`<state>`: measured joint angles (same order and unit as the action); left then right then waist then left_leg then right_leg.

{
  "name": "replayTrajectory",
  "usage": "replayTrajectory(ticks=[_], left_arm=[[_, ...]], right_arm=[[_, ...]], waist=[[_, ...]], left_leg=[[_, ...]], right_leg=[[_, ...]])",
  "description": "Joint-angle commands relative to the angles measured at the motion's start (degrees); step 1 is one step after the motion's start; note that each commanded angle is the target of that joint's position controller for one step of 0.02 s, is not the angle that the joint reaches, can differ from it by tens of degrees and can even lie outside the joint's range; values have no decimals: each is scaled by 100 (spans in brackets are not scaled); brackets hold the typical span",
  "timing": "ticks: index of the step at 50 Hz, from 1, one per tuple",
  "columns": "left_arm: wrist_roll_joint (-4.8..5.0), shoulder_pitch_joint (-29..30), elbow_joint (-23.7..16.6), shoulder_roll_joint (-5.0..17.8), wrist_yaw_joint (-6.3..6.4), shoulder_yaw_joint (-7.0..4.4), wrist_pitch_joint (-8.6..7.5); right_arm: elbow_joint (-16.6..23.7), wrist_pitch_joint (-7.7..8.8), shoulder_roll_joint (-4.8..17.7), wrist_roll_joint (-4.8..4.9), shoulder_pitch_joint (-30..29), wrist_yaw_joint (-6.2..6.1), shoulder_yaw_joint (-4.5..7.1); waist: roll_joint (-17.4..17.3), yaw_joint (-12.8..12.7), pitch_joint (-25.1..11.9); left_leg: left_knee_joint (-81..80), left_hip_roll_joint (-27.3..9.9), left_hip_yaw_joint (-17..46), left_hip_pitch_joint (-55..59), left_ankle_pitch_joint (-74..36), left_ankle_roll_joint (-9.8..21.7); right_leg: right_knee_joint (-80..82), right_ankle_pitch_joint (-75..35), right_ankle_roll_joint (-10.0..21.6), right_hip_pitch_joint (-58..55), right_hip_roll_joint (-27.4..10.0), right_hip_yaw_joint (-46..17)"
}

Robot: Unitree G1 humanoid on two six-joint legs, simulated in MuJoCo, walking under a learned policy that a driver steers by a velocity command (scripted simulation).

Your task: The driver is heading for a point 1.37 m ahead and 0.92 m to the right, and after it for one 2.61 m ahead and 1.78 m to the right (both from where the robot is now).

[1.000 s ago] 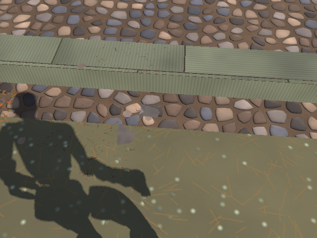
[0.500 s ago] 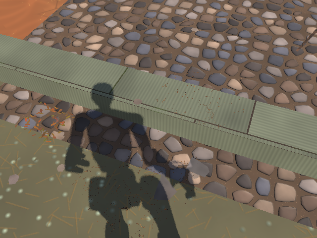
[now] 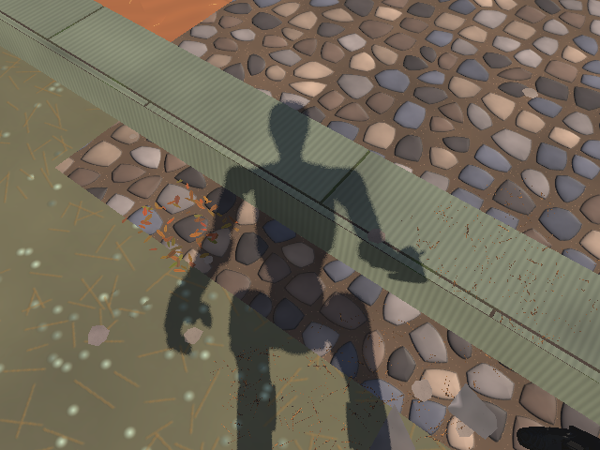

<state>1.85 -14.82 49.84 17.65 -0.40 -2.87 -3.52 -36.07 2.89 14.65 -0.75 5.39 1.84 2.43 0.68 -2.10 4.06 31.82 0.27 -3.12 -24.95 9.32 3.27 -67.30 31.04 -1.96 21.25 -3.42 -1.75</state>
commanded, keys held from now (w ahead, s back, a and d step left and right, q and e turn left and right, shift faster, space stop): e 1.00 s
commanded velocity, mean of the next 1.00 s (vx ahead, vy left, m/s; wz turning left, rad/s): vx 0.05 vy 0.00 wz -0.47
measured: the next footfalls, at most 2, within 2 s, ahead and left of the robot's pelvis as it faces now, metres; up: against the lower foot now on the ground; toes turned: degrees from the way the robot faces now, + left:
right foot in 0.40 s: +0.13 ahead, -0.14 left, +0.00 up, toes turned -16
left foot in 0.86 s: +0.21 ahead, +0.07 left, +0.00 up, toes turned -34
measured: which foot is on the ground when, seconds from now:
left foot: down 0.00-0.40, up 0.42-0.84, down 0.86-1.00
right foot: up 0.00-0.38, down 0.40-0.86, up 0.88-1.00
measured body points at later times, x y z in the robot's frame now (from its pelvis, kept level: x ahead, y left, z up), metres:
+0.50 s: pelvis +0.09 -0.04 +0.00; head +0.12 -0.08 +0.45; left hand +0.29 +0.20 -0.09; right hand +0.16 -0.35 -0.12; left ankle +0.07 +0.10 -0.66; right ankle +0.09 -0.13 -0.73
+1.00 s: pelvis +0.11 -0.01 +0.01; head +0.15 +0.00 +0.46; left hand +0.41 +0.16 -0.09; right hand +0.07 -0.32 -0.08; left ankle +0.18 +0.09 -0.73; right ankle +0.03 -0.11 -0.65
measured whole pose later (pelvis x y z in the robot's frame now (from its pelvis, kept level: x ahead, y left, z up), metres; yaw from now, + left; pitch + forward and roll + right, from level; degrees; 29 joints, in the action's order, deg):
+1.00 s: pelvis +0.11 -0.01 +0.01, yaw -34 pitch +2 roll +0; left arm 0.8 -9.8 36.5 20.3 1.2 -5.6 2.8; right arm -43.4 0.7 15.4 -0.9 9.1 -1.5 4.2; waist 3.3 0.1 1.5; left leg 26.1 0.0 -0.1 -14.7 13.6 0.6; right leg -63.0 25.3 -2.9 31.2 4.6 -6.9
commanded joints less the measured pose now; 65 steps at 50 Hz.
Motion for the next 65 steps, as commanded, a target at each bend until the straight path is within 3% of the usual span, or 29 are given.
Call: replayTrajectory(ticks=[1,4,11,14,15,16,18,19,20,21,22,23,24,26,32,39,42,43,44,45,46,47,49,52,56,60,63,64,65], left_arm=[[-42,-345,-196,549,91,-154,143],[-69,-610,-140,371,195,-184,355],[-130,357,-706,265,115,-184,489],[-140,557,-914,319,28,-216,536],[-505,129,-748,149,-128,-146,610],[-464,215,-795,147,-199,-158,622],[-371,211,-924,209,-240,-187,583],[-35,401,-1104,552,-139,-330,545],[-82,137,-1145,1073,0,-471,516],[-229,-50,-1229,1610,95,-566,484],[-327,-450,-1165,1305,42,-484,376],[-305,-255,-1185,1179,26,-449,276],[-207,88,-1228,1019,64,-431,237],[-80,556,-1367,732,159,-329,313],[-124,500,-1507,938,267,-404,419],[-131,698,-1665,992,212,-424,517],[-50,909,-1766,928,236,-396,585],[-62,793,-1796,751,249,-347,595],[-103,556,-1828,390,226,-252,582],[-125,620,-1986,803,205,-380,506],[-142,466,-1841,1174,187,-502,488],[-112,333,-1693,1202,171,-552,517],[-121,233,-1579,907,181,-495,616],[-39,640,-1825,586,132,-370,618],[-94,866,-2030,426,57,-268,603],[-89,722,-2073,511,-24,-291,629],[-120,163,-1884,492,-41,-341,638],[-136,-12,-1839,685,9,-396,630],[-190,-154,-1962,1259,118,-487,610]], right_arm=[[-6,105,671,8,495,-21,228],[-103,220,609,-146,52,-83,213],[-415,-22,829,-66,91,-395,296],[-500,-150,954,6,144,-395,351],[-647,-210,634,-120,584,-277,235],[-701,-233,699,-115,725,-222,267],[-703,-276,918,-56,618,-199,327],[-686,-274,1088,292,357,-308,414],[-635,-259,917,170,366,-361,355],[-324,-240,578,-98,105,-389,240],[-270,-242,678,-48,-242,-387,262],[-274,-258,765,112,-261,-374,303],[-372,-267,742,139,-179,-408,318],[-437,-302,861,54,-112,-469,383],[-456,-290,565,82,-64,-443,293],[-419,-156,730,136,-69,-309,327],[-547,-51,782,140,393,-228,379],[-582,-54,1054,76,584,-241,460],[-501,-118,1474,-29,464,-300,528],[-462,-115,1484,-226,429,-263,528],[-295,-85,1159,-173,116,-284,437],[-252,-94,919,-89,-148,-319,380],[-204,-133,801,41,-243,-379,323],[-265,-228,892,-4,157,-469,333],[-267,-305,1180,17,306,-466,433],[-273,-317,1353,121,251,-356,495],[-369,-296,1233,289,176,-303,436],[-506,-264,955,221,498,-267,346],[-310,-226,438,-150,519,-199,142]], waist=[[-501,90,-1187],[-648,-165,-1077],[-619,170,-713],[-615,270,-670],[-609,263,-704],[-836,411,-689],[-873,262,-627],[-404,111,-638],[640,76,-858],[1965,81,-900],[1258,-313,-1580],[971,-197,-1372],[631,-20,-1177],[462,199,-1056],[591,168,-1201],[957,96,-1016],[889,383,-1046],[528,358,-1134],[-942,77,-1065],[-1729,105,-868],[-1170,44,-781],[-905,-57,-693],[-791,15,-558],[-912,299,-581],[-1057,491,-793],[-1174,449,-808],[-991,92,-868],[-437,93,-999],[1372,243,-1269]], left_leg=[[-1214,-1584,1068,1652,-3708,1080],[-1625,-1520,421,992,-3598,1139],[-1877,-1710,-37,1482,-1793,1071],[-1653,-1894,-47,1789,-1700,1047],[-1184,-1680,-422,2120,-1928,798],[-952,-1628,-450,2113,-2088,679],[-401,-1700,-456,1994,-1975,397],[-281,-1703,-211,1519,-1369,284],[983,-1216,-685,1021,-541,-153],[2691,-84,-780,-819,2670,-750],[3688,84,367,-1124,3284,-744],[3975,-40,614,-1368,2882,-662],[3842,-147,699,-1485,2365,-603],[3459,-199,723,-1249,1716,-634],[1992,52,752,-685,1097,-848],[623,222,816,128,1120,-721],[-937,200,676,1080,205,-505],[-1205,-428,1095,1763,-119,-272],[-1442,-1679,2355,2265,-852,325],[-1611,-2455,3386,1736,-1467,1235],[-1567,-2344,2975,1610,-1443,1294],[-1461,-1912,2315,1565,-1254,984],[-1374,-1511,1613,1685,-1290,750],[-1425,-1409,1086,2054,-1596,850],[-1379,-1657,805,2310,-1696,934],[-1229,-1780,566,1973,-1794,858],[-550,-1609,343,1642,-1540,464],[67,-1335,-15,1073,-893,51],[1709,-723,-494,-377,1935,-561]], right_leg=[[-66,-550,-117,812,-343,-238],[204,-1182,-295,395,-221,-172],[1616,-1843,-258,836,-353,39],[2023,-1501,-150,834,-276,243],[2422,-1328,-7,562,-57,564],[2630,-1274,87,427,94,736],[3421,-1473,290,-72,216,812],[3906,-2553,495,-466,142,474],[4301,-4566,815,-1143,-520,-582],[4424,-6433,2043,-2038,-1865,-2595],[4559,-6158,2555,-2266,-2001,-2886],[4570,-5785,2317,-2201,-1716,-2357],[4547,-5186,1943,-2038,-1361,-1950],[4614,-4832,1595,-1575,-1050,-1578],[4640,-4116,1530,-1403,-760,-1596],[4603,-3029,1437,-967,-613,-2408],[4218,-3012,1120,-763,-300,-2472],[3778,-2202,830,-232,-23,-2232],[2475,-427,465,794,763,-1205],[1253,649,209,1441,974,-693],[405,279,67,1413,662,-843],[74,-123,-28,1423,611,-757],[-380,-639,-243,1657,553,-608],[182,-940,-408,1770,388,-210],[1353,-813,-419,1257,113,56],[2429,-878,-178,344,176,414],[4229,-1982,257,-831,436,550],[4642,-2925,425,-1706,249,138],[4511,-5433,922,-2801,-1336,-1790]])
Velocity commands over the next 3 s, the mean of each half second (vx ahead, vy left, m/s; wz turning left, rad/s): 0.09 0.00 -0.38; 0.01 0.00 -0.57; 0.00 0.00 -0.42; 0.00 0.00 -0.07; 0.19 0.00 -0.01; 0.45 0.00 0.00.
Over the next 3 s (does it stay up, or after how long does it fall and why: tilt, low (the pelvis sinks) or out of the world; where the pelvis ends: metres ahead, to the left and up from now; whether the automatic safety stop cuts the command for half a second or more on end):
stays up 0.29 -0.29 0.02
